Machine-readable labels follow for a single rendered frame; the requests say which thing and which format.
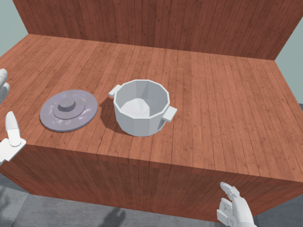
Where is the robot right hand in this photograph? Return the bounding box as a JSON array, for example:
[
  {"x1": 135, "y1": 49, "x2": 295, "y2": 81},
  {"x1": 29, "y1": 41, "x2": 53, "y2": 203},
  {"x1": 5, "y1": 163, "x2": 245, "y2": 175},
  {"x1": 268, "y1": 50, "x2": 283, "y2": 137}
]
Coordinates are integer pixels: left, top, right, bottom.
[{"x1": 217, "y1": 182, "x2": 254, "y2": 227}]

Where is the lid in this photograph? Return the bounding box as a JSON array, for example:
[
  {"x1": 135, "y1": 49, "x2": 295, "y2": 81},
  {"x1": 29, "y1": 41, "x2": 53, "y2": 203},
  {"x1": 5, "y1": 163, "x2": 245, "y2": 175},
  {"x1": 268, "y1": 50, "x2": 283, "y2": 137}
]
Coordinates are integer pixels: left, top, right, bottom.
[{"x1": 40, "y1": 90, "x2": 98, "y2": 132}]

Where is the robot left hand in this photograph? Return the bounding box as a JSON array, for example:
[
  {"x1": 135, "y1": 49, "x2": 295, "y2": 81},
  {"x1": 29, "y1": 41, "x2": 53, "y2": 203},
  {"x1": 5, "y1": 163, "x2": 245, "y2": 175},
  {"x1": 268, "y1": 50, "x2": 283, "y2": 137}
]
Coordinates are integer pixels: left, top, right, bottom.
[{"x1": 0, "y1": 69, "x2": 26, "y2": 166}]

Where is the knob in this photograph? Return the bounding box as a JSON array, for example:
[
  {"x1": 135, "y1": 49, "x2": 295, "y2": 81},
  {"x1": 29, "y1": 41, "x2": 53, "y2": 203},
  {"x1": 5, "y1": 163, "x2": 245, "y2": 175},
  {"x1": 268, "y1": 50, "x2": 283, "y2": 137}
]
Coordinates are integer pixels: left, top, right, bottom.
[{"x1": 60, "y1": 97, "x2": 76, "y2": 111}]

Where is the pot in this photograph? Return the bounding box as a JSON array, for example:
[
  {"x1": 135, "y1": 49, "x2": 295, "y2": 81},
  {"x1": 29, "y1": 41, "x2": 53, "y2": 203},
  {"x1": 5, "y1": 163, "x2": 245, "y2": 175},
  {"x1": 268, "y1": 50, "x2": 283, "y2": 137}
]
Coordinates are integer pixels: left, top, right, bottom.
[{"x1": 108, "y1": 79, "x2": 177, "y2": 137}]

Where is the table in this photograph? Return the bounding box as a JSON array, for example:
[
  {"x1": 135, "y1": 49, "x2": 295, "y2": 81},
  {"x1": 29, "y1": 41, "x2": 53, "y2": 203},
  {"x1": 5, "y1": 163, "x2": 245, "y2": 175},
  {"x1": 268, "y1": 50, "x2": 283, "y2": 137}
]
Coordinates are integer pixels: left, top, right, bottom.
[{"x1": 0, "y1": 0, "x2": 303, "y2": 223}]

